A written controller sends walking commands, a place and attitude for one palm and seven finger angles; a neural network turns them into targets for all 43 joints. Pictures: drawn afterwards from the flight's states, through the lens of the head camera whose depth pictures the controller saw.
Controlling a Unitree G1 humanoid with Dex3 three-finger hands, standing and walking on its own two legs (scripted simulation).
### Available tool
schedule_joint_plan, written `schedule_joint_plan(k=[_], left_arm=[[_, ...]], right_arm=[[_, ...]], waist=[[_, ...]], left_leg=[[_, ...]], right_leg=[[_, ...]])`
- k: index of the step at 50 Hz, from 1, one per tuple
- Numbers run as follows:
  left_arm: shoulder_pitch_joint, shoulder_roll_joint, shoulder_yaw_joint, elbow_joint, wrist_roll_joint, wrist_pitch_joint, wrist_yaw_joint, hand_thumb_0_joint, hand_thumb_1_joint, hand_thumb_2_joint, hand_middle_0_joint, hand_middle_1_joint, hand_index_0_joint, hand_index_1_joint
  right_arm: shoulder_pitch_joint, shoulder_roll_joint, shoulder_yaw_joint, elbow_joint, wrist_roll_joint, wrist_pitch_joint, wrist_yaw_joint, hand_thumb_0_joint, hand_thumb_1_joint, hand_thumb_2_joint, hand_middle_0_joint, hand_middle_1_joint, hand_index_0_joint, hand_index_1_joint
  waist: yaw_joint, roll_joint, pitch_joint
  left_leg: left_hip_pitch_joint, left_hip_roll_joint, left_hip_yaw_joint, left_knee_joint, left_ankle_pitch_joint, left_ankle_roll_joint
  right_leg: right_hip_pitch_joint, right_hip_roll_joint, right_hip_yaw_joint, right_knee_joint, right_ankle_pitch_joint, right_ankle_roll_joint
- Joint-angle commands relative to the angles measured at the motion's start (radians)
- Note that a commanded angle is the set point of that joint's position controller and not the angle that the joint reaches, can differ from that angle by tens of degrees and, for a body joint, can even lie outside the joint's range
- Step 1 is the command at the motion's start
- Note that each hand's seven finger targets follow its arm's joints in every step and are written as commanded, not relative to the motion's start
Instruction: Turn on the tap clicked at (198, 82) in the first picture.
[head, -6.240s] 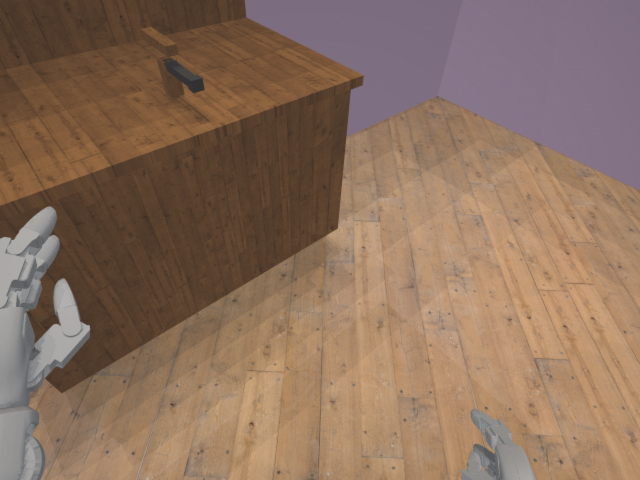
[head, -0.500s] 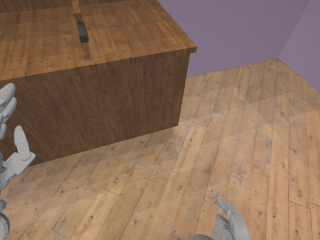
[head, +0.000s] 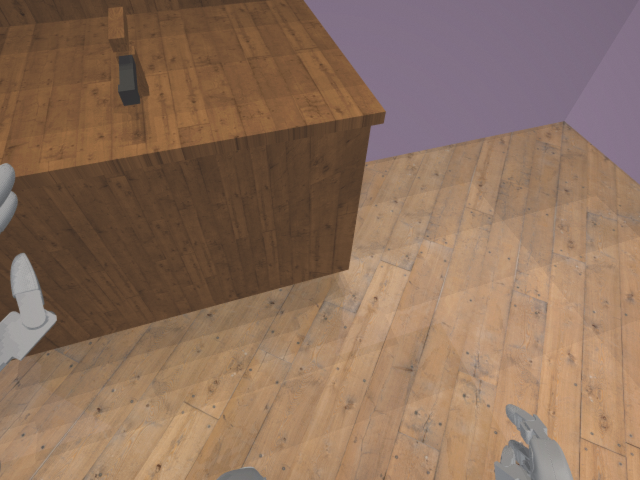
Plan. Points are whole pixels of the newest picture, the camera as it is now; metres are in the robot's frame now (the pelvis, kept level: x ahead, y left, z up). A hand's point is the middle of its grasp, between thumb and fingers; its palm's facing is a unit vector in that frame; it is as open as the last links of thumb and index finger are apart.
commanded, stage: take the last steps up to it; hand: left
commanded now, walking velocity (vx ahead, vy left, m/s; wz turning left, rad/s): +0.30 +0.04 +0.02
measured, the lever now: (129, 94) +0.70 +0.39 +0.07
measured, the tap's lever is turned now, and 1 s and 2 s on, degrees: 0 0 0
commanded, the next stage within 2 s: come to a stop and stand still in 1.30 s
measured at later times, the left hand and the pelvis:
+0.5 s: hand (145, 224) +0.32 +0.20 +0.17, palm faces +0.41 -0.78 -0.47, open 7.4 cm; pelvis +0.10 -0.03 -0.01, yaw +0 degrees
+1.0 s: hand (135, 152) +0.42 +0.24 +0.18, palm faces +0.44 -0.81 -0.39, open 7.4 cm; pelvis +0.20 -0.01 +0.00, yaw +2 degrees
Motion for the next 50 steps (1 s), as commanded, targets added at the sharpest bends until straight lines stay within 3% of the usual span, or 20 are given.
schedule_joint_plan(k=[1, 3, 4, 6, 10, 16, 19, 20, 21, 22, 23, 26, 29, 36, 40, 41, 43, 44, 47, 50], left_arm=[[-0.114, 0.114, 0.076, -0.098, -0.008, -0.031, 0.031, 0.0, 0.9, 0.9, -0.2, -0.3, -0.2, -0.3], [-0.169, 0.104, 0.048, -0.106, -0.005, -0.046, 0.026, 0.0, 0.9, 0.9, -0.2, -0.3, -0.2, -0.3], [-0.177, 0.125, 0.05, -0.046, 0.007, -0.051, 0.019, 0.0, 0.9, 0.9, -0.2, -0.3, -0.2, -0.3], [-0.247, 0.146, 0.05, -0.06, 0.018, -0.051, 0.011, 0.0, 0.9, 0.9, -0.2, -0.3, -0.2, -0.3], [-0.159, 0.117, 0.041, -0.175, 0.01, -0.048, 0.004, 0.0, 0.9, 0.9, -0.2, -0.3, -0.2, -0.3], [-0.091, 0.113, 0.079, -0.088, -0.002, -0.032, 0.008, 0.0, 0.9, 0.9, -0.2, -0.3, -0.2, -0.3], [-0.12, 0.107, 0.07, -0.023, 0.0, -0.018, 0.008, 0.0, 0.9, 0.9, -0.2, -0.3, -0.2, -0.3], [-0.123, 0.124, 0.079, -0.003, 0.007, -0.015, 0.009, 0.0, 0.9, 0.9, -0.2, -0.3, -0.2, -0.3], [-0.144, 0.152, 0.085, 0.007, 0.011, -0.01, 0.011, 0.0, 0.9, 0.9, -0.2, -0.3, -0.2, -0.3], [-0.163, 0.181, 0.114, -0.007, 0.0, -0.008, 0.015, 0.0, 0.9, 0.9, -0.2, -0.3, -0.2, -0.3], [-0.232, 0.145, 0.075, -0.031, -0.004, -0.014, 0.002, 0.0, 0.9, 0.9, -0.2, -0.3, -0.2, -0.3], [-0.095, 0.149, 0.105, -0.015, 0.003, -0.039, -0.003, 0.0, 0.9, 0.9, -0.2, -0.3, -0.2, -0.3], [-0.096, 0.15, 0.104, -0.081, 0.004, -0.062, -0.001, 0.0, 0.9, 0.9, -0.2, -0.3, -0.2, -0.3], [-0.012, 0.155, 0.136, -0.154, -0.007, -0.057, 0.031, 0.0, 0.9, 0.9, -0.2, -0.3, -0.2, -0.3], [-0.064, 0.137, 0.109, -0.131, -0.01, -0.047, 0.036, 0.0, 0.9, 0.9, -0.2, -0.3, -0.2, -0.3], [-0.096, 0.133, 0.095, -0.126, -0.009, -0.053, 0.033, 0.0, 0.9, 0.9, -0.2, -0.3, -0.2, -0.3], [-0.13, 0.123, 0.064, -0.113, -0.006, -0.065, 0.026, 0.0, 0.9, 0.9, -0.2, -0.3, -0.2, -0.3], [-0.132, 0.151, 0.085, -0.044, 0.004, -0.062, 0.024, 0.0, 0.9, 0.9, -0.2, -0.3, -0.2, -0.3], [-0.187, 0.151, 0.074, -0.091, 0.003, -0.061, 0.008, 0.0, 0.9, 0.9, -0.2, -0.3, -0.2, -0.3], [-0.114, 0.128, 0.063, -0.179, -0.002, -0.057, -0.003, 0.0, 0.9, 0.9, -0.2, -0.3, -0.2, -0.3]], right_arm=[[-0.045, -0.057, -0.017, -0.15, -0.002, -0.044, -0.017, 0.0, -0.9, -0.9, 0.2, 0.3, 0.2, 0.3], [-0.053, -0.074, -0.017, -0.164, 0.007, -0.049, -0.017, 0.0, -0.9, -0.9, 0.2, 0.3, 0.2, 0.3], [-0.071, -0.057, 0.004, -0.161, 0.001, -0.057, -0.01, 0.0, -0.9, -0.9, 0.2, 0.3, 0.2, 0.3], [-0.081, -0.044, 0.012, -0.132, -0.007, -0.068, -0.01, 0.0, -0.9, -0.9, 0.2, 0.3, 0.2, 0.3], [-0.062, -0.042, 0.004, -0.123, 0.0, -0.097, 0.005, 0.0, -0.9, -0.9, 0.2, 0.3, 0.2, 0.3], [-0.067, -0.033, 0.014, -0.121, -0.008, -0.101, 0.007, 0.0, -0.9, -0.9, 0.2, 0.3, 0.2, 0.3], [-0.072, -0.027, 0.013, -0.115, 0.0, -0.083, -0.004, 0.0, -0.9, -0.9, 0.2, 0.3, 0.2, 0.3], [-0.067, -0.014, 0.011, -0.109, 0.003, -0.075, -0.003, 0.0, -0.9, -0.9, 0.2, 0.3, 0.2, 0.3], [-0.072, 0.013, 0.021, -0.121, 0.005, -0.069, -0.003, 0.0, -0.9, -0.9, 0.2, 0.3, 0.2, 0.3], [-0.128, -0.005, 0.024, -0.129, 0.001, -0.075, -0.002, 0.0, -0.9, -0.9, 0.2, 0.3, 0.2, 0.3], [-0.117, -0.018, 0.013, -0.108, 0.002, -0.076, 0.009, 0.0, -0.9, -0.9, 0.2, 0.3, 0.2, 0.3], [-0.127, -0.015, 0.023, -0.083, -0.003, -0.053, 0.01, 0.0, -0.9, -0.9, 0.2, 0.3, 0.2, 0.3], [-0.133, -0.024, 0.016, -0.098, -0.005, -0.041, 0.011, 0.0, -0.9, -0.9, 0.2, 0.3, 0.2, 0.3], [-0.082, -0.019, -0.007, -0.155, -0.007, -0.065, 0.007, 0.0, -0.9, -0.9, 0.2, 0.3, 0.2, 0.3], [-0.04, -0.035, -0.021, -0.153, -0.006, -0.061, -0.007, 0.0, -0.9, -0.9, 0.2, 0.3, 0.2, 0.3], [-0.028, -0.051, -0.028, -0.152, -0.002, -0.058, -0.011, 0.0, -0.9, -0.9, 0.2, 0.3, 0.2, 0.3], [-0.047, -0.066, -0.024, -0.167, 0.007, -0.064, -0.007, 0.0, -0.9, -0.9, 0.2, 0.3, 0.2, 0.3], [-0.056, -0.046, -0.003, -0.159, 0.0, -0.072, -0.004, 0.0, -0.9, -0.9, 0.2, 0.3, 0.2, 0.3], [-0.061, -0.05, -0.008, -0.117, 0.007, -0.079, 0.001, 0.0, -0.9, -0.9, 0.2, 0.3, 0.2, 0.3], [-0.057, -0.042, -0.002, -0.121, 0.003, -0.098, 0.012, 0.0, -0.9, -0.9, 0.2, 0.3, 0.2, 0.3]], waist=[[-0.002, 0.015, -0.178], [-0.007, 0.334, -0.166], [-0.01, 0.3, -0.127], [-0.015, 0.249, -0.055], [0.01, 0.248, -0.135], [0.003, 0.244, -0.156], [0.007, 0.139, -0.177], [0.01, 0.002, -0.201], [0.009, -0.267, -0.195], [0.034, -0.283, -0.159], [0.008, -0.232, -0.162], [0.012, -0.064, -0.122], [0.001, -0.047, -0.151], [0.037, -0.085, -0.202], [0.004, -0.041, -0.22], [-0.011, 0.052, -0.228], [-0.002, 0.341, -0.205], [-0.011, 0.262, -0.153], [-0.007, 0.18, -0.125], [0.006, 0.23, -0.162]], left_leg=[[0.252, 0.01, -0.009, -0.198, 0.077, 0.036], [0.429, 0.317, -0.477, -0.318, 0.165, 0.196], [0.335, 0.371, -0.569, -0.386, 0.045, 0.245], [0.246, 0.347, -0.504, -0.399, 0.003, 0.252], [0.285, 0.234, -0.233, -0.346, 0.197, 0.197], [0.238, 0.218, -0.121, -0.304, 0.206, 0.147], [0.144, 0.158, -0.062, -0.106, 0.056, 0.096], [0.053, 0.099, -0.006, 0.1, -0.011, 0.075], [-0.196, -0.029, 0.027, 0.357, -0.227, 0.029], [-0.306, -0.036, -0.084, 0.546, -0.305, 0.013], [-0.302, -0.011, -0.16, 0.632, -0.243, 0.007], [-0.309, 0.025, -0.156, 0.639, -0.093, -0.018], [-0.249, 0.029, -0.115, 0.48, -0.029, -0.019], [-0.082, -0.022, 0.008, 0.041, -0.005, 0.011], [0.186, -0.048, 0.039, -0.185, 0.13, 0.022], [0.312, -0.007, -0.027, -0.213, 0.156, 0.05], [0.455, 0.32, -0.525, -0.297, 0.367, 0.228], [0.363, 0.343, -0.558, -0.339, 0.277, 0.262], [0.298, 0.27, -0.386, -0.329, 0.236, 0.251], [0.256, 0.198, -0.237, -0.332, 0.298, 0.202]], right_leg=[[0.002, -0.154, 0.154, 0.03, 0.113, -0.024], [-0.319, 0.009, 0.072, 0.406, -0.276, 0.049], [-0.362, 0.018, 0.137, 0.575, -0.317, 0.037], [-0.411, -0.042, 0.179, 0.636, -0.223, 0.046], [-0.35, -0.035, 0.114, 0.496, -0.096, 0.064], [-0.134, 0.022, 0.006, 0.131, -0.037, 0.073], [0.079, 0.034, 0.002, -0.07, 0.038, 0.057], [0.163, -0.071, 0.152, -0.127, 0.058, 0.008], [0.283, -0.284, 0.522, -0.209, 0.136, -0.094], [0.267, -0.395, 0.66, -0.256, 0.207, -0.155], [0.224, -0.379, 0.623, -0.265, 0.112, -0.141], [0.173, -0.301, 0.38, -0.224, 0.294, -0.118], [0.163, -0.266, 0.221, -0.214, 0.429, -0.094], [0.249, -0.253, 0.197, -0.149, 0.54, -0.107], [0.142, -0.187, 0.14, 0.009, 0.393, -0.042], [0.035, -0.151, 0.124, 0.139, 0.322, -0.013], [-0.316, 0.021, 0.1, 0.532, -0.331, 0.045], [-0.359, 0.019, 0.157, 0.655, -0.322, 0.036], [-0.413, -0.038, 0.174, 0.665, -0.173, 0.059], [-0.331, -0.03, 0.125, 0.536, -0.073, 0.068]])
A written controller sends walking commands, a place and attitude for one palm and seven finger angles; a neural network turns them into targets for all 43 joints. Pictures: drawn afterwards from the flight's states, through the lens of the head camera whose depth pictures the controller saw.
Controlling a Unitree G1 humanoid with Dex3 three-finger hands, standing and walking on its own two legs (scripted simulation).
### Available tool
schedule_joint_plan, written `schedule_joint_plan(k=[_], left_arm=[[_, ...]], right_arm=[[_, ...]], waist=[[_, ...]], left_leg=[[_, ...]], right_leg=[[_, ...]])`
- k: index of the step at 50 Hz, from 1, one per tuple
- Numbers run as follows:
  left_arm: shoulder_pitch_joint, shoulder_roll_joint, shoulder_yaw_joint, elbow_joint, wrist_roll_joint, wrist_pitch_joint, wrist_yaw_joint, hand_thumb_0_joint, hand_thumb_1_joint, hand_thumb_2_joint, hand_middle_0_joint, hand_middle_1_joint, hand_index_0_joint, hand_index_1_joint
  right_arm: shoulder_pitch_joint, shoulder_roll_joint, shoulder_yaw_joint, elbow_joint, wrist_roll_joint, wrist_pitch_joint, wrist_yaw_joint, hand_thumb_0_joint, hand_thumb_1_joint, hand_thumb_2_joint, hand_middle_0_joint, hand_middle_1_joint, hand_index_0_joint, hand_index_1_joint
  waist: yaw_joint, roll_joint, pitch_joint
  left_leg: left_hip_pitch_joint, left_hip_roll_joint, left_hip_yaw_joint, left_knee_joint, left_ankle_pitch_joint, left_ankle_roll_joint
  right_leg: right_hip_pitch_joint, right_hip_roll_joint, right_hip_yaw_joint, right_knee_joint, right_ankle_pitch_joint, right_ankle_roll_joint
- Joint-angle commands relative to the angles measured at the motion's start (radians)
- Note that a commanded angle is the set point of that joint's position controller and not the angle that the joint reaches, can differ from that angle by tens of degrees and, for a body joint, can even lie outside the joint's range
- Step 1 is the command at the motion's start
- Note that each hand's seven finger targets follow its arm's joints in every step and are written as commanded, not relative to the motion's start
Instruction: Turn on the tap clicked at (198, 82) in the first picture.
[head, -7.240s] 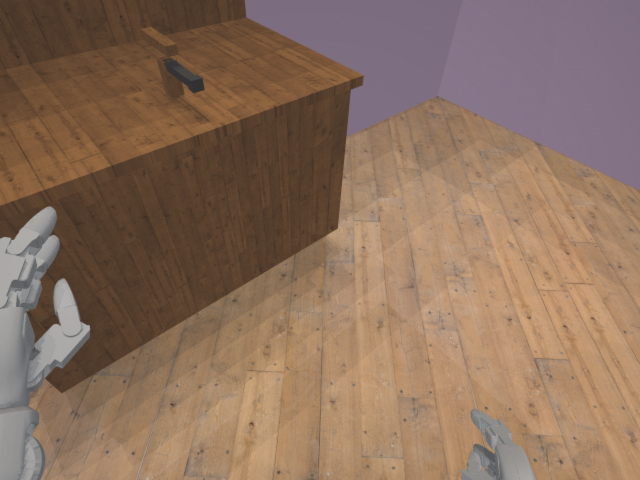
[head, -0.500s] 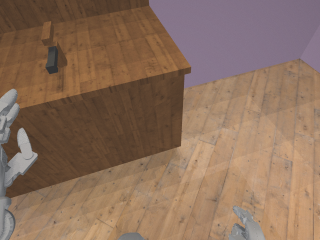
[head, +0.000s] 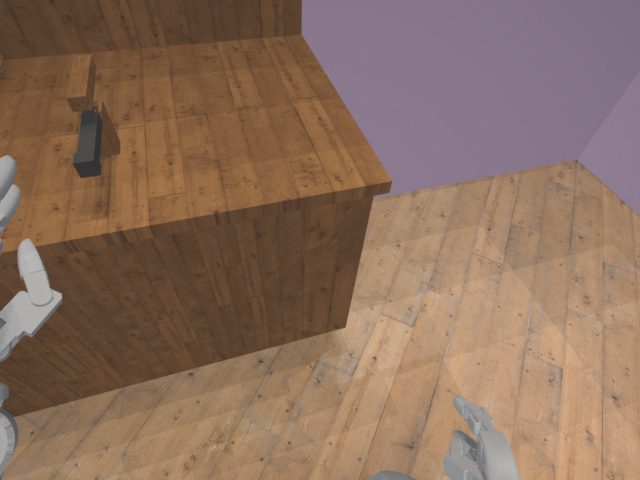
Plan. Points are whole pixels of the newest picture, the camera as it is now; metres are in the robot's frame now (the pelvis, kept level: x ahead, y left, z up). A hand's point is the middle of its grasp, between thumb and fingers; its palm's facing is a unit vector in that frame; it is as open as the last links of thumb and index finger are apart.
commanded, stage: take the last steps up to it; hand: left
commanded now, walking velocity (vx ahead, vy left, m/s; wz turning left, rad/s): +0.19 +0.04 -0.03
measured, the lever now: (87, 164) +0.52 +0.38 +0.08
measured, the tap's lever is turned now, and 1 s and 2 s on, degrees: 0 0 0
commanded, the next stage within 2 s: come to a stop and stand still in 0.30 s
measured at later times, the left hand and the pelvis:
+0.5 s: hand (161, 251) +0.29 +0.18 +0.17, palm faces +0.32 -0.82 -0.47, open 7.4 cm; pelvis +0.06 -0.04 +0.01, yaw +0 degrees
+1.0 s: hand (108, 256) +0.27 +0.21 +0.19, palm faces +0.39 -0.80 -0.46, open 7.4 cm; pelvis +0.04 -0.03 +0.00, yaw +0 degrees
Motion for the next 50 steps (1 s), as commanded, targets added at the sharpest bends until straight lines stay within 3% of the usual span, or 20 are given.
schedule_joint_plan(k=[1, 6, 10, 11, 12, 13, 15, 18, 20, 26, 30, 32, 33, 35, 38, 43, 47, 48, 49, 50], left_arm=[[0.043, 0.125, 0.069, -0.322, -0.009, -0.069, 0.0, 0.0, 0.9, 0.9, -0.2, -0.3, -0.2, -0.3], [0.041, 0.126, 0.087, -0.251, -0.011, -0.058, 0.007, 0.0, 0.9, 0.9, -0.2, -0.3, -0.2, -0.3], [-0.022, 0.117, 0.074, -0.149, -0.001, -0.04, 0.013, 0.0, 0.9, 0.9, -0.2, -0.3, -0.2, -0.3], [-0.04, 0.134, 0.076, -0.135, 0.006, -0.039, 0.014, 0.0, 0.9, 0.9, -0.2, -0.3, -0.2, -0.3], [-0.052, 0.151, 0.074, -0.125, 0.01, -0.033, 0.016, 0.0, 0.9, 0.9, -0.2, -0.3, -0.2, -0.3], [-0.056, 0.156, 0.075, -0.117, 0.003, -0.024, 0.016, 0.0, 0.9, 0.9, -0.2, -0.3, -0.2, -0.3], [-0.093, 0.15, 0.071, -0.139, -0.01, -0.037, 0.003, 0.0, 0.9, 0.9, -0.2, -0.3, -0.2, -0.3], [-0.002, 0.174, 0.116, -0.198, 0.003, -0.066, 0.011, 0.0, 0.9, 0.9, -0.2, -0.3, -0.2, -0.3], [0.053, 0.165, 0.12, -0.225, 0.001, -0.078, 0.015, 0.0, 0.9, 0.9, -0.2, -0.3, -0.2, -0.3], [0.18, 0.16, 0.148, -0.275, -0.021, -0.062, 0.033, 0.0, 0.9, 0.9, -0.2, -0.3, -0.2, -0.3], [0.146, 0.143, 0.125, -0.245, -0.028, -0.045, 0.033, 0.0, 0.9, 0.9, -0.2, -0.3, -0.2, -0.3], [0.097, 0.152, 0.111, -0.256, -0.025, -0.047, 0.028, 0.0, 0.9, 0.9, -0.2, -0.3, -0.2, -0.3], [0.072, 0.152, 0.092, -0.242, -0.026, -0.049, 0.018, 0.0, 0.9, 0.9, -0.2, -0.3, -0.2, -0.3], [0.036, 0.143, 0.075, -0.238, -0.012, -0.06, 0.011, 0.0, 0.9, 0.9, -0.2, -0.3, -0.2, -0.3], [-0.066, 0.14, 0.047, -0.301, 0.001, -0.063, 0.015, 0.0, 0.9, 0.9, -0.2, -0.3, -0.2, -0.3], [0.018, 0.137, 0.06, -0.263, -0.002, -0.032, 0.017, 0.0, 0.9, 0.9, -0.2, -0.3, -0.2, -0.3], [0.045, 0.112, 0.063, -0.174, -0.026, -0.014, 0.006, 0.0, 0.9, 0.9, -0.2, -0.3, -0.2, -0.3], [-0.958, 0.866, 0.454, -0.316, -0.015, -0.128, 0.016, 0.0, 0.9, 0.9, -0.2, -0.3, -0.2, -0.3], [-0.546, 0.299, 0.273, 0.091, -0.012, -0.076, -0.012, 0.0, 0.9, 0.9, -0.2, -0.3, -0.2, -0.3], [-0.399, 0.284, 0.226, 0.07, -0.029, -0.072, -0.015, 0.0, 0.9, 0.9, -0.2, -0.3, -0.2, -0.3]], right_arm=[[-0.039, -0.173, -0.061, -0.133, -0.007, -0.071, 0.002, 0.0, -0.9, -0.9, 0.2, 0.3, 0.2, 0.3], [-0.033, -0.166, -0.047, -0.123, -0.014, -0.082, -0.009, 0.0, -0.9, -0.9, 0.2, 0.3, 0.2, 0.3], [-0.053, -0.169, -0.044, -0.112, -0.008, -0.064, -0.021, 0.0, -0.9, -0.9, 0.2, 0.3, 0.2, 0.3], [-0.049, -0.156, -0.044, -0.11, -0.007, -0.056, -0.022, 0.0, -0.9, -0.9, 0.2, 0.3, 0.2, 0.3], [-0.048, -0.137, -0.038, -0.12, -0.008, -0.049, -0.021, 0.0, -0.9, -0.9, 0.2, 0.3, 0.2, 0.3], [-0.079, -0.137, -0.032, -0.13, -0.01, -0.053, -0.015, 0.0, -0.9, -0.9, 0.2, 0.3, 0.2, 0.3], [-0.077, -0.167, -0.05, -0.111, -0.006, -0.055, -0.005, 0.0, -0.9, -0.9, 0.2, 0.3, 0.2, 0.3], [-0.107, -0.145, -0.028, -0.107, -0.013, -0.024, -0.004, 0.0, -0.9, -0.9, 0.2, 0.3, 0.2, 0.3], [-0.103, -0.147, -0.033, -0.122, -0.017, -0.02, -0.006, 0.0, -0.9, -0.9, 0.2, 0.3, 0.2, 0.3], [-0.075, -0.152, -0.048, -0.181, -0.016, -0.024, -0.008, 0.0, -0.9, -0.9, 0.2, 0.3, 0.2, 0.3], [-0.038, -0.167, -0.06, -0.176, -0.011, -0.015, -0.022, 0.0, -0.9, -0.9, 0.2, 0.3, 0.2, 0.3], [-0.041, -0.205, -0.071, -0.184, -0.002, -0.016, -0.028, 0.0, -0.9, -0.9, 0.2, 0.3, 0.2, 0.3], [-0.036, -0.208, -0.072, -0.185, 0.005, -0.021, -0.027, 0.0, -0.9, -0.9, 0.2, 0.3, 0.2, 0.3], [-0.049, -0.189, -0.052, -0.167, -0.025, -0.038, -0.024, 0.0, -0.9, -0.9, 0.2, 0.3, 0.2, 0.3], [-0.036, -0.189, -0.048, -0.148, -0.028, -0.068, -0.015, 0.0, -0.9, -0.9, 0.2, 0.3, 0.2, 0.3], [-0.034, -0.189, -0.038, -0.143, -0.022, -0.081, -0.003, 0.0, -0.9, -0.9, 0.2, 0.3, 0.2, 0.3], [-0.057, -0.163, -0.028, -0.15, -0.012, -0.058, -0.003, 0.0, -0.9, -0.9, 0.2, 0.3, 0.2, 0.3], [0.018, -0.237, 0.02, -0.236, 0.008, -0.069, -0.078, 0.0, -0.9, -0.9, 0.2, 0.3, 0.2, 0.3], [-0.065, -0.104, -0.009, -0.175, 0.017, -0.093, -0.042, 0.0, -0.9, -0.9, 0.2, 0.3, 0.2, 0.3], [-0.069, -0.176, -0.017, -0.16, -0.018, -0.102, -0.015, 0.0, -0.9, -0.9, 0.2, 0.3, 0.2, 0.3]], waist=[[0.014, 0.236, -0.141], [0.01, 0.236, -0.152], [0.015, 0.144, -0.148], [0.01, 0.023, -0.161], [0.004, -0.201, -0.16], [0.028, -0.262, -0.133], [0.013, -0.193, -0.103], [0.014, -0.045, -0.163], [0.011, -0.04, -0.175], [0.038, -0.062, -0.215], [0.008, -0.045, -0.231], [0.022, 0.107, -0.221], [0.025, 0.143, -0.189], [0.022, 0.277, -0.149], [0.019, 0.268, -0.159], [0.014, 0.206, -0.198], [0.011, 0.009, -0.158], [-0.03, 0.15, -0.025], [0.034, 0.142, -0.143], [0.031, 0.138, -0.08]], left_leg=[[0.122, 0.228, -0.209, -0.246, 0.267, 0.132], [0.129, 0.234, -0.145, -0.218, 0.25, 0.099], [0.037, 0.188, -0.104, -0.054, 0.024, 0.04], [-0.025, 0.135, -0.062, 0.096, -0.066, 0.017], [-0.196, 0.018, -0.009, 0.301, -0.212, -0.029], [-0.314, -0.026, -0.067, 0.497, -0.347, -0.049], [-0.319, 0.018, -0.161, 0.653, -0.233, -0.067], [-0.308, 0.026, -0.132, 0.581, -0.148, -0.082], [-0.248, 0.021, -0.1, 0.457, -0.118, -0.078], [-0.122, -0.012, -0.05, 0.132, -0.062, -0.076], [0.104, 0.009, -0.076, -0.103, 0.196, -0.067], [0.165, 0.171, -0.222, -0.122, 0.496, -0.008], [0.153, 0.224, -0.275, -0.155, 0.491, 0.019], [0.11, 0.273, -0.346, -0.231, 0.514, 0.069], [0.14, 0.245, -0.275, -0.202, 0.459, 0.062], [0.109, 0.184, -0.216, -0.152, 0.323, 0.016], [0.018, 0.066, -0.136, -0.075, 0.025, -0.055], [-0.07, 0.044, -0.149, -0.15, -0.136, -0.012], [0.037, 0.09, -0.142, -0.105, -0.069, -0.017], [-0.021, 0.084, -0.173, -0.143, -0.178, -0.024]], right_leg=[[-0.06, -0.024, -0.015, -0.115, 0.106, 0.011], [0.079, 0.024, -0.087, -0.409, 0.116, 0.018], [0.285, 0.036, -0.09, -0.67, 0.202, 0.003], [0.341, -0.054, 0.039, -0.728, 0.26, -0.036], [0.414, -0.239, 0.351, -0.794, 0.349, -0.121], [0.436, -0.368, 0.52, -0.835, 0.465, -0.203], [0.355, -0.347, 0.444, -0.852, 0.374, -0.195], [0.425, -0.265, 0.191, -0.757, 0.734, -0.163], [0.418, -0.241, 0.119, -0.75, 0.828, -0.151], [0.468, -0.225, 0.109, -0.701, 0.93, -0.139], [0.368, -0.143, 0.072, -0.621, 0.737, -0.066], [0.265, -0.036, 0.043, -0.567, 0.422, -0.013], [0.215, -0.007, 0.037, -0.541, 0.164, -0.011], [0.157, 0.03, 0.035, -0.402, -0.043, -0.01], [0.165, 0.028, 0.037, -0.452, 0.022, -0.01], [0.302, 0.046, 0.011, -0.693, 0.181, -0.003], [0.284, -0.034, 0.146, -0.767, 0.341, -0.043], [0.298, 0.048, 0.055, -0.696, 0.183, 0.007], [0.093, 0.023, 0.031, -0.662, 0.022, -0.04], [0.127, 0.051, 0.073, -0.713, 0.049, -0.059]])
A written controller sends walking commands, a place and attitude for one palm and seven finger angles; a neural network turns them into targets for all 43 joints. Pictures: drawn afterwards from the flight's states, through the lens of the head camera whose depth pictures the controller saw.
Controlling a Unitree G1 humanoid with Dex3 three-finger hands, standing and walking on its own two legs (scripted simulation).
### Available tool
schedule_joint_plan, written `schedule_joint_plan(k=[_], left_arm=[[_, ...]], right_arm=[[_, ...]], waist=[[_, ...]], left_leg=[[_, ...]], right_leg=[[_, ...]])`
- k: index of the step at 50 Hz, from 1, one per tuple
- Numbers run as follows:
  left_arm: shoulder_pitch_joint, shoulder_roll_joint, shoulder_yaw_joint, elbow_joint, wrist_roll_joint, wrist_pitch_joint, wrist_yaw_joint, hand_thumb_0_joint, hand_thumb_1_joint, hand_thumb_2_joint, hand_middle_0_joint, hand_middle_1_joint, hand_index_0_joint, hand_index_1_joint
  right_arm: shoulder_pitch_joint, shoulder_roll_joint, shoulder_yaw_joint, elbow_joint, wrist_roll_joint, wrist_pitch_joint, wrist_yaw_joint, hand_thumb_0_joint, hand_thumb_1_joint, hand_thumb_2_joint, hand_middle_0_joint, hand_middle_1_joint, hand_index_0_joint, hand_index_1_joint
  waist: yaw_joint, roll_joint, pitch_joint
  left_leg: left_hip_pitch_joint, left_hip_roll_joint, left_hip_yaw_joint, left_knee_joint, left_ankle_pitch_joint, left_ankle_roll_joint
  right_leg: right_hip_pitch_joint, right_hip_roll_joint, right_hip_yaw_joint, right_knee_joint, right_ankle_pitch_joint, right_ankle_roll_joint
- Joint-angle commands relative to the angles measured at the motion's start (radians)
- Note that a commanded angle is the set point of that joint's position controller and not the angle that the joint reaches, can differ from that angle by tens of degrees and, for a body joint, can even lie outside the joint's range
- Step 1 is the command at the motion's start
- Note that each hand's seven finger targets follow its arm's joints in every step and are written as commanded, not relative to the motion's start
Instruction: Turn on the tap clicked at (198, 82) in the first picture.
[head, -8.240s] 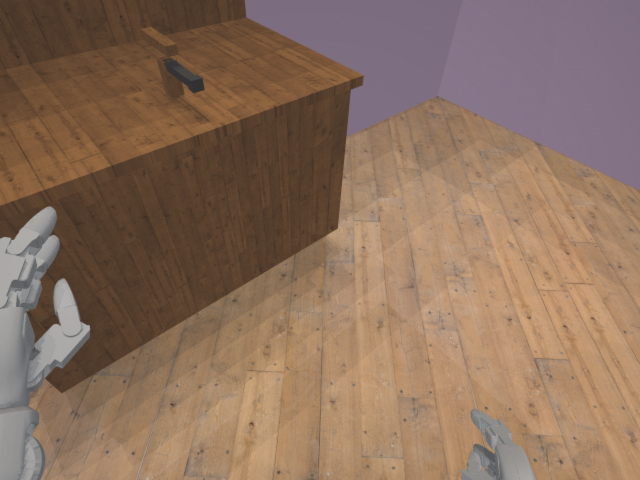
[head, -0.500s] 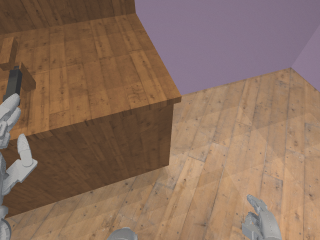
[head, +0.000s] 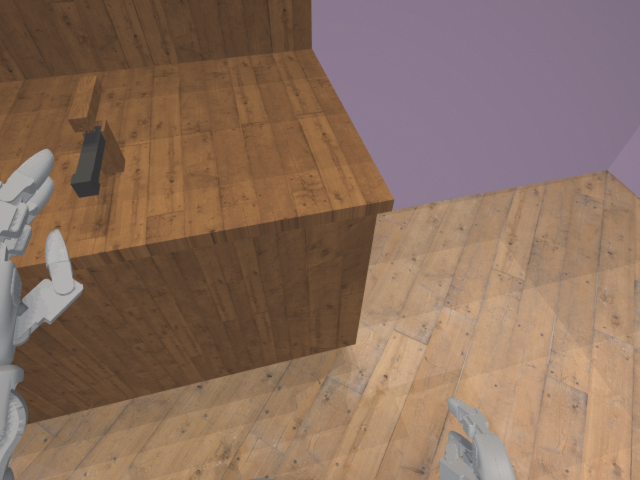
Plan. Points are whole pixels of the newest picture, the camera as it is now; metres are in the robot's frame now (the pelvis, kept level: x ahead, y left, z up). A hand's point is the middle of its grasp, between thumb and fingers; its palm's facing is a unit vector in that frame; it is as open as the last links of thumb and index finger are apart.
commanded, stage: come to a stop and stand still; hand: left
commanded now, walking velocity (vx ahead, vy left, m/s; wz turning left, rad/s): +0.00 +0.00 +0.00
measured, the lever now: (85, 184) +0.48 +0.41 +0.07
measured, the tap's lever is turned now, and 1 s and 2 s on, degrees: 0 0 0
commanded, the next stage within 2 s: look again from close up in 1.06 s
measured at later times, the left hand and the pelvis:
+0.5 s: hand (81, 272) +0.25 +0.25 +0.19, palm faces +0.33 -0.83 -0.44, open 7.4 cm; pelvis +0.00 +0.02 +0.01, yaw -5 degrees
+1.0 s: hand (85, 247) +0.28 +0.27 +0.17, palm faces +0.30 -0.86 -0.41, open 7.4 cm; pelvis +0.04 +0.04 +0.01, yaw -4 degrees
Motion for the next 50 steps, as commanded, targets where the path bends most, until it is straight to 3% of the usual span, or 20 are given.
schedule_joint_plan(k=[1, 2, 4, 7, 10, 12, 13, 14, 17, 18, 22, 23, 27, 31, 33, 35, 38, 39, 43, 50], left_arm=[[-0.271, 0.19, 0.223, 0.115, -0.025, -0.066, 0.022, 0.0, 0.9, 0.9, -0.2, -0.3, -0.2, -0.3], [-0.212, 0.133, 0.16, 0.087, -0.034, -0.068, 0.006, 0.0, 0.9, 0.9, -0.2, -0.3, -0.2, -0.3], [-0.065, 0.037, 0.069, 0.031, -0.05, -0.057, -0.016, 0.0, 0.9, 0.9, -0.2, -0.3, -0.2, -0.3], [-0.016, 0.014, 0.016, -0.116, -0.034, -0.024, -0.013, 0.0, 0.9, 0.9, -0.2, -0.3, -0.2, -0.3], [-0.037, 0.077, 0.083, -0.153, -0.025, -0.021, 0.007, 0.0, 0.9, 0.9, -0.2, -0.3, -0.2, -0.3], [-0.056, 0.127, 0.15, -0.194, -0.02, -0.039, 0.018, 0.0, 0.9, 0.9, -0.2, -0.3, -0.2, -0.3], [-0.096, 0.229, 0.231, -0.254, -0.014, -0.051, 0.032, 0.0, 0.9, 0.9, -0.2, -0.3, -0.2, -0.3], [-0.075, 0.164, 0.194, -0.254, -0.016, -0.06, 0.03, 0.0, 0.9, 0.9, -0.2, -0.3, -0.2, -0.3], [-0.04, 0.172, 0.211, -0.319, -0.017, -0.073, 0.038, 0.0, 0.9, 0.9, -0.2, -0.3, -0.2, -0.3], [-0.028, 0.193, 0.231, -0.333, -0.015, -0.079, 0.04, 0.0, 0.9, 0.9, -0.2, -0.3, -0.2, -0.3], [0.071, 0.107, 0.182, -0.298, -0.028, -0.085, 0.035, 0.0, 0.9, 0.9, -0.2, -0.3, -0.2, -0.3], [0.115, 0.068, 0.155, -0.241, -0.032, -0.078, 0.03, 0.0, 0.9, 0.9, -0.2, -0.3, -0.2, -0.3], [0.139, 0.035, 0.123, -0.146, -0.036, -0.051, 0.02, 0.0, 0.9, 0.9, -0.2, -0.3, -0.2, -0.3], [0.038, 0.04, 0.099, -0.149, -0.027, -0.041, 0.017, 0.0, 0.9, 0.9, -0.2, -0.3, -0.2, -0.3], [-0.039, 0.078, 0.112, -0.205, -0.022, -0.041, 0.02, 0.0, 0.9, 0.9, -0.2, -0.3, -0.2, -0.3], [-0.06, 0.063, 0.095, -0.239, -0.019, -0.04, 0.024, 0.0, 0.9, 0.9, -0.2, -0.3, -0.2, -0.3], [-0.072, 0.107, 0.131, -0.323, -0.019, -0.036, 0.033, 0.0, 0.9, 0.9, -0.2, -0.3, -0.2, -0.3], [-0.054, 0.081, 0.113, -0.339, -0.021, -0.035, 0.033, 0.0, 0.9, 0.9, -0.2, -0.3, -0.2, -0.3], [0.067, 0.085, 0.144, -0.325, -0.029, -0.026, 0.034, 0.0, 0.9, 0.9, -0.2, -0.3, -0.2, -0.3], [0.126, 0.049, 0.128, -0.242, -0.048, -0.008, 0.02, 0.0, 0.9, 0.9, -0.2, -0.3, -0.2, -0.3]], right_arm=[[-0.074, -0.198, -0.085, -0.131, -0.02, -0.079, 0.012, 0.0, -0.9, -0.9, 0.2, 0.3, 0.2, 0.3], [-0.061, -0.176, -0.086, -0.134, -0.009, -0.078, 0.022, 0.0, -0.9, -0.9, 0.2, 0.3, 0.2, 0.3], [-0.05, -0.169, -0.088, -0.146, 0.0, -0.074, 0.048, 0.0, -0.9, -0.9, 0.2, 0.3, 0.2, 0.3], [-0.08, -0.168, -0.085, -0.145, -0.002, -0.081, 0.056, 0.0, -0.9, -0.9, 0.2, 0.3, 0.2, 0.3], [-0.11, -0.185, -0.086, -0.145, -0.008, -0.089, 0.035, 0.0, -0.9, -0.9, 0.2, 0.3, 0.2, 0.3], [-0.127, -0.192, -0.091, -0.154, -0.011, -0.09, 0.021, 0.0, -0.9, -0.9, 0.2, 0.3, 0.2, 0.3], [-0.14, -0.199, -0.092, -0.157, -0.017, -0.085, 0.012, 0.0, -0.9, -0.9, 0.2, 0.3, 0.2, 0.3], [-0.131, -0.186, -0.09, -0.159, -0.019, -0.084, 0.009, 0.0, -0.9, -0.9, 0.2, 0.3, 0.2, 0.3], [-0.128, -0.19, -0.092, -0.167, -0.022, -0.093, 0.012, 0.0, -0.9, -0.9, 0.2, 0.3, 0.2, 0.3], [-0.124, -0.191, -0.093, -0.169, -0.026, -0.098, 0.011, 0.0, -0.9, -0.9, 0.2, 0.3, 0.2, 0.3], [-0.11, -0.2, -0.104, -0.15, -0.027, -0.122, 0.021, 0.0, -0.9, -0.9, 0.2, 0.3, 0.2, 0.3], [-0.1, -0.202, -0.107, -0.143, -0.025, -0.127, 0.024, 0.0, -0.9, -0.9, 0.2, 0.3, 0.2, 0.3], [-0.093, -0.208, -0.113, -0.116, -0.021, -0.112, 0.026, 0.0, -0.9, -0.9, 0.2, 0.3, 0.2, 0.3], [-0.109, -0.199, -0.105, -0.118, -0.019, -0.096, 0.018, 0.0, -0.9, -0.9, 0.2, 0.3, 0.2, 0.3], [-0.127, -0.195, -0.098, -0.123, -0.023, -0.092, 0.011, 0.0, -0.9, -0.9, 0.2, 0.3, 0.2, 0.3], [-0.128, -0.184, -0.091, -0.133, -0.026, -0.089, 0.01, 0.0, -0.9, -0.9, 0.2, 0.3, 0.2, 0.3], [-0.136, -0.182, -0.088, -0.141, -0.033, -0.087, 0.011, 0.0, -0.9, -0.9, 0.2, 0.3, 0.2, 0.3], [-0.134, -0.177, -0.085, -0.145, -0.034, -0.087, 0.013, 0.0, -0.9, -0.9, 0.2, 0.3, 0.2, 0.3], [-0.126, -0.179, -0.09, -0.147, -0.034, -0.072, 0.024, 0.0, -0.9, -0.9, 0.2, 0.3, 0.2, 0.3], [-0.129, -0.184, -0.098, -0.151, -0.023, -0.03, 0.026, 0.0, -0.9, -0.9, 0.2, 0.3, 0.2, 0.3]], waist=[[-0.01, 0.053, -0.068], [-0.015, -0.013, -0.089], [-0.008, -0.129, -0.102], [-0.014, -0.184, -0.079], [-0.015, -0.112, -0.065], [-0.013, -0.061, -0.054], [-0.008, 0.001, -0.055], [-0.015, 0.054, -0.068], [-0.011, 0.177, -0.117], [-0.01, 0.162, -0.142], [-0.016, 0.087, -0.193], [-0.018, 0.063, -0.194], [-0.026, -0.054, -0.14], [-0.026, -0.03, -0.125], [-0.022, 0.009, -0.135], [-0.018, 0.025, -0.162], [-0.011, 0.071, -0.233], [-0.011, 0.078, -0.25], [-0.011, 0.084, -0.295], [-0.02, 0.029, -0.238]], left_leg=[[0.021, 0.029, -0.053, -0.078, -0.241, 0.004], [0.067, -0.009, -0.028, -0.004, -0.234, -0.001], [0.12, -0.037, -0.02, 0.07, -0.175, -0.007], [0.145, -0.05, -0.029, 0.027, -0.137, -0.007], [0.132, -0.042, -0.059, -0.065, -0.139, -0.007], [0.096, -0.04, -0.076, -0.095, -0.167, -0.004], [0.094, -0.043, -0.075, -0.114, -0.178, -0.006], [0.085, -0.034, -0.086, -0.125, -0.191, 0.003], [0.05, -0.011, -0.116, -0.178, -0.222, 0.013], [0.045, -0.004, -0.132, -0.197, -0.22, 0.011], [0.091, -0.026, -0.103, -0.147, -0.102, 0.004], [0.111, -0.024, -0.105, -0.154, -0.085, 0.0], [0.115, -0.015, -0.11, -0.165, -0.067, -0.004], [0.126, -0.004, -0.123, -0.21, -0.068, 0.001], [0.138, -0.008, -0.123, -0.223, -0.048, 0.0], [0.159, -0.011, -0.119, -0.213, 0.007, 0.002], [0.219, -0.021, -0.104, -0.174, 0.192, -0.002], [0.234, -0.018, -0.103, -0.157, 0.273, -0.004], [0.269, -0.016, -0.095, -0.117, 0.467, -0.021], [0.207, -0.007, -0.089, -0.142, 0.365, -0.033]], right_leg=[[-0.127, -0.062, 0.153, -0.153, -0.135, -0.026], [-0.166, -0.109, 0.228, -0.217, -0.174, -0.038], [-0.174, -0.16, 0.282, -0.26, -0.205, -0.057], [-0.195, -0.143, 0.25, -0.28, -0.255, -0.041], [-0.18, -0.08, 0.185, -0.247, -0.253, -0.006], [-0.16, -0.069, 0.174, -0.246, -0.271, 0.001], [-0.155, -0.068, 0.177, -0.244, -0.28, 0.0], [-0.125, -0.068, 0.166, -0.226, -0.255, -0.004], [-0.013, -0.038, 0.152, -0.179, -0.129, -0.005], [0.025, -0.03, 0.134, -0.161, -0.095, -0.002], [0.065, -0.034, 0.131, -0.179, 0.029, -0.001], [0.051, -0.034, 0.122, -0.181, 0.039, 0.001], [-0.007, -0.023, 0.115, -0.206, 0.049, 0.019], [-0.009, -0.013, 0.102, -0.197, 0.06, 0.028], [0.004, -0.012, 0.1, -0.19, 0.083, 0.029], [0.035, -0.015, 0.094, -0.18, 0.134, 0.026], [0.08, -0.017, 0.086, -0.158, 0.234, 0.022], [0.091, -0.016, 0.077, -0.148, 0.259, 0.021], [0.112, -0.015, 0.059, -0.135, 0.328, 0.02], [0.089, -0.015, 0.059, -0.158, 0.285, 0.027]])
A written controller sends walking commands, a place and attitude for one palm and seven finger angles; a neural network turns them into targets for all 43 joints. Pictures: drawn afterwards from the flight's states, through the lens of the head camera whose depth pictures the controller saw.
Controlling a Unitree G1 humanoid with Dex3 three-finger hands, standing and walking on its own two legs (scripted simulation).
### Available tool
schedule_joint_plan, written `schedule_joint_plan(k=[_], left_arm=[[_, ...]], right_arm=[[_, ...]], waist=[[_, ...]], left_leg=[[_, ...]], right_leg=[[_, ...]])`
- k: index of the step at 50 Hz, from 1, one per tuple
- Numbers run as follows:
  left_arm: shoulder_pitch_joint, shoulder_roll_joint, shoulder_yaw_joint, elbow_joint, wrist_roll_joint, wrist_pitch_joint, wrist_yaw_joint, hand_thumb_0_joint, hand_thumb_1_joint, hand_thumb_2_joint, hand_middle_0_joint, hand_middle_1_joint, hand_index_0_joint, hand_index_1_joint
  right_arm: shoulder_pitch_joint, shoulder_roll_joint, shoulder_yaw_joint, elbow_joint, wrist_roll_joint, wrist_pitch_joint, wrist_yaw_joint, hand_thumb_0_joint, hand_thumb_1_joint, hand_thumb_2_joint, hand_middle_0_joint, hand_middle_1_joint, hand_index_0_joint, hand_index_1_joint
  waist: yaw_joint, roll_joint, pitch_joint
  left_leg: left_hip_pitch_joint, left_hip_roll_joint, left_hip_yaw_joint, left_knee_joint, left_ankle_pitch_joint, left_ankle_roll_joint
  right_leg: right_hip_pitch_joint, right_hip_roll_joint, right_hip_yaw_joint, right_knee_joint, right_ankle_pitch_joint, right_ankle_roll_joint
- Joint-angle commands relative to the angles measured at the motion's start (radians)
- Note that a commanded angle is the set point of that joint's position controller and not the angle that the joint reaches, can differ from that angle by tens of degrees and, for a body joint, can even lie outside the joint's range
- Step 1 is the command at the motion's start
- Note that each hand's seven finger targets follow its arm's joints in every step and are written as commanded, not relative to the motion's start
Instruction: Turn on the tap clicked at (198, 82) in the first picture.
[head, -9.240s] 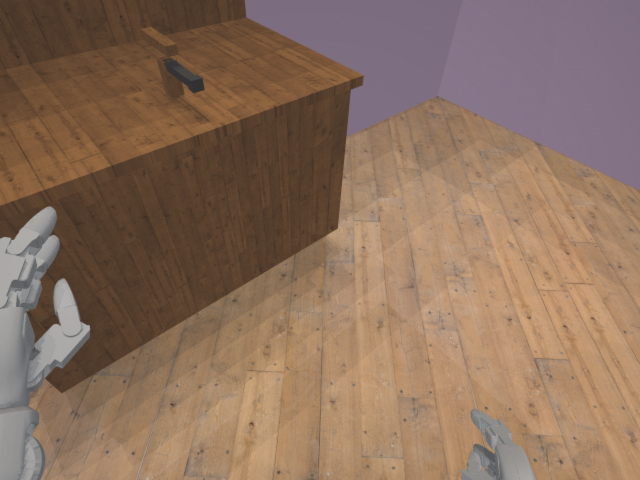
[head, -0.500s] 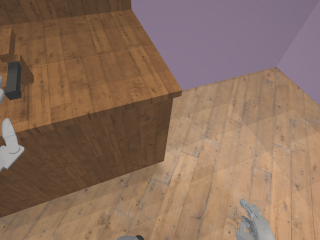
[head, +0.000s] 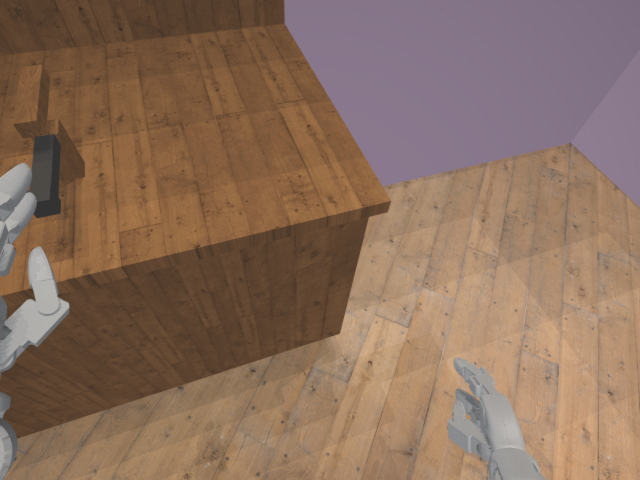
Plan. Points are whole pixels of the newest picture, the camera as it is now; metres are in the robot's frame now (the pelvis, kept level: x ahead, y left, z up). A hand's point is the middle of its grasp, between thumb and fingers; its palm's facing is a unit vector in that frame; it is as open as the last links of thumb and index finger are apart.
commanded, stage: come to a stop and stand still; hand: left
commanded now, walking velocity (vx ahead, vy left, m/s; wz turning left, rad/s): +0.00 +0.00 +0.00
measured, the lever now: (43, 202) +0.41 +0.40 +0.07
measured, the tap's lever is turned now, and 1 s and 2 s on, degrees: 0 0 0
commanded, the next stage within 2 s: look again from close up in 0.06 s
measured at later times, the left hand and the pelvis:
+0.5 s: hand (58, 334) +0.20 +0.24 +0.16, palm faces +0.40 -0.83 -0.39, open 7.4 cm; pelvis -0.01 -0.01 +0.00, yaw +0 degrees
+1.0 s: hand (53, 299) +0.24 +0.27 +0.14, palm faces +0.42 -0.83 -0.35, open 7.4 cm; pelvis +0.02 +0.02 -0.02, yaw +0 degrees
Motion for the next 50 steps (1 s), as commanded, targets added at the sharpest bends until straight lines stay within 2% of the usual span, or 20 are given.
schedule_joint_plan(k=[1, 7, 8, 11, 13, 14, 20, 24, 29, 33, 38, 42, 43, 44, 45, 46, 47, 48, 49, 50], left_arm=[[0.003, 0.113, 0.09, -0.141, -0.015, -0.035, 0.019, 0.0, 0.9, 0.9, -0.2, -0.3, -0.2, -0.3], [-0.057, 0.117, 0.067, -0.17, -0.01, -0.037, 0.029, 0.0, 0.9, 0.9, -0.2, -0.3, -0.2, -0.3], [-0.09, 0.139, 0.078, -0.205, -0.007, -0.039, 0.035, 0.0, 0.9, 0.9, -0.2, -0.3, -0.2, -0.3], [-0.086, 0.121, 0.062, -0.2, -0.004, -0.043, 0.04, 0.0, 0.9, 0.9, -0.2, -0.3, -0.2, -0.3], [-0.068, 0.143, 0.088, -0.181, -0.004, -0.043, 0.046, 0.0, 0.9, 0.9, -0.2, -0.3, -0.2, -0.3], [-0.054, 0.119, 0.072, -0.168, -0.004, -0.043, 0.044, 0.0, 0.9, 0.9, -0.2, -0.3, -0.2, -0.3], [-0.023, 0.1, 0.067, -0.093, -0.009, -0.041, 0.038, 0.0, 0.9, 0.9, -0.2, -0.3, -0.2, -0.3], [-0.036, 0.096, 0.057, -0.079, -0.01, -0.038, 0.035, 0.0, 0.9, 0.9, -0.2, -0.3, -0.2, -0.3], [-0.079, 0.113, 0.055, -0.119, -0.006, -0.038, 0.037, 0.0, 0.9, 0.9, -0.2, -0.3, -0.2, -0.3], [-0.082, 0.135, 0.065, -0.134, -0.007, -0.038, 0.044, 0.0, 0.9, 0.9, -0.2, -0.3, -0.2, -0.3], [-0.051, 0.14, 0.079, -0.109, -0.013, -0.04, 0.047, 0.0, 0.9, 0.9, -0.2, -0.3, -0.2, -0.3], [-0.063, 0.121, 0.064, -0.087, -0.016, -0.045, 0.046, 0.0, 0.9, 0.9, -0.2, -0.3, -0.2, -0.3], [-0.086, 0.133, 0.072, -0.103, -0.017, -0.047, 0.047, 0.0, 0.9, 0.9, -0.2, -0.3, -0.2, -0.3], [-0.093, 0.123, 0.064, -0.107, -0.019, -0.049, 0.044, 0.0, 0.9, 0.9, -0.2, -0.3, -0.2, -0.3], [-0.084, 0.126, 0.071, -0.113, -0.019, -0.052, 0.04, 0.0, 0.9, 0.9, -0.2, -0.3, -0.2, -0.3], [-0.081, 0.128, 0.075, -0.128, -0.02, -0.055, 0.038, 0.0, 0.9, 0.9, -0.2, -0.3, -0.2, -0.3], [-0.094, 0.136, 0.077, -0.165, -0.017, -0.062, 0.036, 0.0, 0.9, 0.9, -0.2, -0.3, -0.2, -0.3], [-0.121, 0.161, 0.091, -0.203, -0.015, -0.068, 0.036, 0.0, 0.9, 0.9, -0.2, -0.3, -0.2, -0.3], [-0.126, 0.158, 0.084, -0.229, -0.007, -0.073, 0.039, 0.0, 0.9, 0.9, -0.2, -0.3, -0.2, -0.3], [-0.126, 0.153, 0.076, -0.235, -0.003, -0.07, 0.041, 0.0, 0.9, 0.9, -0.2, -0.3, -0.2, -0.3]], right_arm=[[-0.027, -0.145, -0.066, -0.132, 0.003, -0.025, -0.014, 0.0, -0.9, -0.9, 0.2, 0.3, 0.2, 0.3], [-0.036, -0.146, -0.062, -0.134, 0.003, -0.03, -0.026, 0.0, -0.9, -0.9, 0.2, 0.3, 0.2, 0.3], [-0.04, -0.151, -0.063, -0.133, 0.002, -0.032, -0.029, 0.0, -0.9, -0.9, 0.2, 0.3, 0.2, 0.3], [-0.038, -0.147, -0.061, -0.131, 0.001, -0.039, -0.031, 0.0, -0.9, -0.9, 0.2, 0.3, 0.2, 0.3], [-0.038, -0.15, -0.063, -0.127, -0.001, -0.04, -0.032, 0.0, -0.9, -0.9, 0.2, 0.3, 0.2, 0.3], [-0.038, -0.141, -0.061, -0.126, -0.001, -0.038, -0.032, 0.0, -0.9, -0.9, 0.2, 0.3, 0.2, 0.3], [-0.034, -0.142, -0.064, -0.123, 0.004, -0.029, -0.032, 0.0, -0.9, -0.9, 0.2, 0.3, 0.2, 0.3], [-0.035, -0.142, -0.066, -0.121, 0.006, -0.024, -0.034, 0.0, -0.9, -0.9, 0.2, 0.3, 0.2, 0.3], [-0.037, -0.145, -0.067, -0.12, 0.005, -0.024, -0.037, 0.0, -0.9, -0.9, 0.2, 0.3, 0.2, 0.3], [-0.041, -0.154, -0.076, -0.121, -0.001, -0.025, -0.035, 0.0, -0.9, -0.9, 0.2, 0.3, 0.2, 0.3], [-0.042, -0.155, -0.082, -0.118, 0.001, -0.019, -0.032, 0.0, -0.9, -0.9, 0.2, 0.3, 0.2, 0.3], [-0.032, -0.154, -0.083, -0.107, 0.013, -0.009, -0.024, 0.0, -0.9, -0.9, 0.2, 0.3, 0.2, 0.3], [-0.033, -0.163, -0.087, -0.108, 0.016, -0.009, -0.023, 0.0, -0.9, -0.9, 0.2, 0.3, 0.2, 0.3], [-0.025, -0.164, -0.086, -0.107, 0.017, -0.008, -0.021, 0.0, -0.9, -0.9, 0.2, 0.3, 0.2, 0.3], [-0.032, -0.17, -0.085, -0.111, 0.017, -0.009, -0.021, 0.0, -0.9, -0.9, 0.2, 0.3, 0.2, 0.3], [-0.031, -0.178, -0.083, -0.118, 0.017, -0.01, -0.021, 0.0, -0.9, -0.9, 0.2, 0.3, 0.2, 0.3], [-0.028, -0.174, -0.085, -0.126, 0.017, -0.017, -0.022, 0.0, -0.9, -0.9, 0.2, 0.3, 0.2, 0.3], [-0.027, -0.166, -0.084, -0.123, 0.009, -0.027, -0.022, 0.0, -0.9, -0.9, 0.2, 0.3, 0.2, 0.3], [-0.013, -0.15, -0.081, -0.116, -0.002, -0.036, -0.018, 0.0, -0.9, -0.9, 0.2, 0.3, 0.2, 0.3], [-0.015, -0.148, -0.079, -0.116, -0.008, -0.043, -0.013, 0.0, -0.9, -0.9, 0.2, 0.3, 0.2, 0.3]], waist=[[-0.007, 0.083, -0.248], [-0.004, 0.09, -0.237], [-0.004, 0.115, -0.244], [-0.004, 0.133, -0.224], [0.0, 0.131, -0.218], [-0.001, 0.121, -0.216], [-0.003, 0.072, -0.175], [-0.007, 0.036, -0.174], [-0.009, 0.07, -0.189], [-0.016, 0.077, -0.177], [-0.019, 0.013, -0.122], [-0.021, -0.045, -0.098], [-0.025, -0.011, -0.105], [-0.032, 0.013, -0.102], [-0.031, 0.084, -0.105], [-0.03, 0.158, -0.116], [-0.033, 0.231, -0.123], [-0.038, 0.29, -0.117], [-0.038, 0.272, -0.125], [-0.03, 0.211, -0.133]], left_leg=[[0.155, 0.091, -0.055, -0.051, 0.334, -0.091], [0.14, 0.082, -0.066, -0.08, 0.204, -0.081], [0.138, 0.078, -0.068, -0.085, 0.187, -0.083], [0.129, 0.076, -0.075, -0.101, 0.122, -0.083], [0.113, 0.074, -0.084, -0.115, 0.093, -0.088], [0.107, 0.077, -0.081, -0.113, 0.078, -0.084], [0.068, 0.074, -0.087, -0.137, -0.026, -0.08], [0.074, 0.067, -0.071, -0.118, -0.022, -0.07], [0.091, 0.054, -0.061, -0.097, 0.005, -0.063], [0.057, 0.045, -0.058, -0.048, -0.129, -0.044], [-0.022, 0.037, -0.065, 0.075, -0.194, -0.027], [-0.079, 0.042, -0.05, 0.186, -0.134, -0.026], [-0.064, 0.043, -0.053, 0.171, -0.112, -0.028], [-0.033, 0.055, -0.078, 0.122, -0.081, -0.024], [0.023, 0.078, -0.137, 0.058, -0.041, -0.007], [0.069, 0.13, -0.245, -0.026, -0.011, 0.014], [0.152, 0.177, -0.334, -0.079, 0.057, 0.036], [0.244, 0.216, -0.405, -0.129, 0.129, 0.043], [0.293, 0.248, -0.442, -0.133, 0.202, 0.07], [0.281, 0.259, -0.419, -0.123, 0.232, 0.08]], right_leg=[[0.034, 0.01, -0.03, -0.001, 0.215, -0.029], [0.041, 0.006, -0.021, -0.016, 0.175, -0.031], [0.048, 0.005, -0.02, -0.012, 0.164, -0.033], [0.038, 0.008, -0.018, -0.019, 0.134, -0.035], [0.044, 0.008, -0.019, -0.022, 0.113, -0.038], [0.047, 0.007, -0.016, -0.026, 0.111, -0.038], [0.029, 0.01, -0.01, -0.052, 0.06, -0.037], [0.02, 0.003, -0.001, -0.076, 0.061, -0.037], [0.031, -0.001, -0.004, -0.074, 0.077, -0.038], [0.002, -0.035, 0.017, -0.067, -0.072, -0.057], [-0.054, -0.103, 0.109, -0.071, -0.232, -0.101], [-0.04, -0.172, 0.152, -0.009, -0.18, -0.14], [-0.038, -0.167, 0.14, 0.031, -0.137, -0.138], [-0.05, -0.141, 0.092, 0.099, -0.086, -0.125], [-0.096, -0.081, 0.033, 0.187, -0.043, -0.096], [-0.143, -0.012, -0.048, 0.304, -0.038, -0.056], [-0.242, 0.022, -0.074, 0.395, -0.116, -0.033], [-0.363, 0.028, -0.064, 0.504, -0.257, -0.024], [-0.425, 0.015, -0.046, 0.582, -0.329, -0.03], [-0.421, -0.006, -0.036, 0.609, -0.334, -0.037]])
